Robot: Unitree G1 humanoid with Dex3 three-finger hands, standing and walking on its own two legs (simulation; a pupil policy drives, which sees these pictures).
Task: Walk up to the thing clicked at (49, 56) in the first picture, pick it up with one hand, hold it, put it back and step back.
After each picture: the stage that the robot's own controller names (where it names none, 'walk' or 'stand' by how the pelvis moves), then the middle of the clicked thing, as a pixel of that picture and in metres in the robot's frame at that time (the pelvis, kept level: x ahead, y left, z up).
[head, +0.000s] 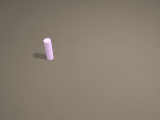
stand; (48, 49) +1.23 +0.36 -0.65
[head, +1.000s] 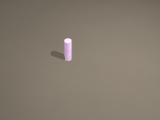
walk; (68, 50) +1.15 +0.18 -0.63
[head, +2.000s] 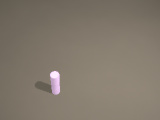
walk; (55, 83) +0.76 +0.19 -0.64
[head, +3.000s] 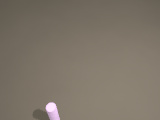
walk; (53, 114) +0.52 +0.23 -0.63
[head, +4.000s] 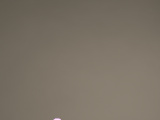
stand; out of the picture +0.42 +0.17 -0.65
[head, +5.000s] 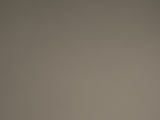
stand; out of the picture +0.39 +0.19 -0.65
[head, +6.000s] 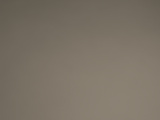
stand; out of the picture +0.40 +0.20 -0.66
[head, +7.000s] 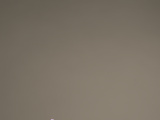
stand; out of the picture +0.42 +0.20 -0.66
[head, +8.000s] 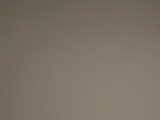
stand; out of the picture +0.41 +0.20 -0.66
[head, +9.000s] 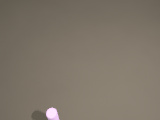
go down; (53, 119) +0.43 +0.19 -0.65
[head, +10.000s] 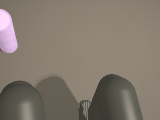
go down; (4, 35) +0.50 +0.23 -0.23
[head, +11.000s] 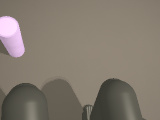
close in; (12, 40) +0.49 +0.23 -0.24
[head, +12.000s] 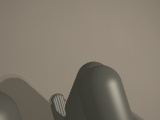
close; out of the picture +0.48 +0.28 -0.17
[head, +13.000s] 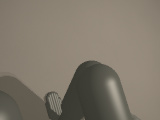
lift; out of the picture +0.46 +0.29 -0.17
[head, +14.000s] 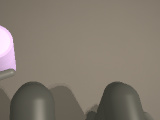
lift; (0, 57) +0.37 +0.26 -0.04
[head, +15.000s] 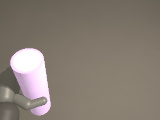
hold; (35, 87) +0.31 +0.15 +0.08
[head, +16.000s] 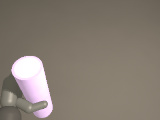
hold; (36, 92) +0.31 +0.15 +0.05
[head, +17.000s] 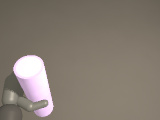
hold; (37, 91) +0.31 +0.15 +0.05
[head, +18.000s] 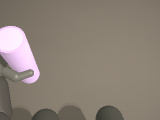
crouch; (22, 60) +0.41 +0.18 -0.03
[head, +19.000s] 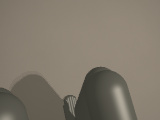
lower; out of the picture +0.47 +0.26 -0.13
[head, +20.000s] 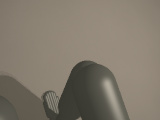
lower; out of the picture +0.46 +0.29 -0.17
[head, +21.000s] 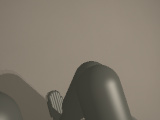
lower; out of the picture +0.46 +0.29 -0.17
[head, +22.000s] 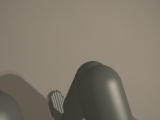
lower; out of the picture +0.45 +0.29 -0.17
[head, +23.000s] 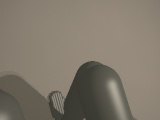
rest; out of the picture +0.45 +0.28 -0.16
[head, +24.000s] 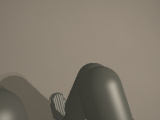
open; out of the picture +0.46 +0.26 -0.18
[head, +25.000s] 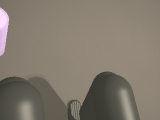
stand; out of the picture +0.46 +0.24 -0.19
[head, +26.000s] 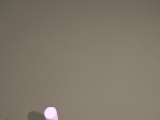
stand; (52, 119) +0.41 +0.16 -0.56
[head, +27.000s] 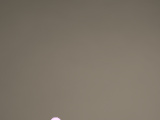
stand; out of the picture +0.41 +0.16 -0.60
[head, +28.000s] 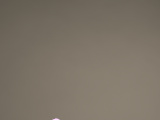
stand; out of the picture +0.40 +0.16 -0.60
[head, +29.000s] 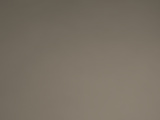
stand; out of the picture +0.43 +0.15 -0.66
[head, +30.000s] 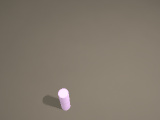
walk; (64, 100) +0.53 +0.14 -0.63
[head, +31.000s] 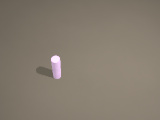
walk; (56, 68) +0.80 +0.18 -0.63
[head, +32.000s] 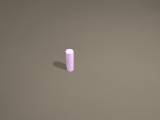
stand; (69, 60) +1.07 +0.16 -0.64
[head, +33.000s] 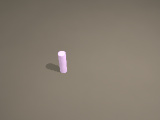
stand; (62, 62) +1.05 +0.20 -0.66
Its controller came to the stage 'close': yes
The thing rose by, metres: 0.69
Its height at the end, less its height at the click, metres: +0.00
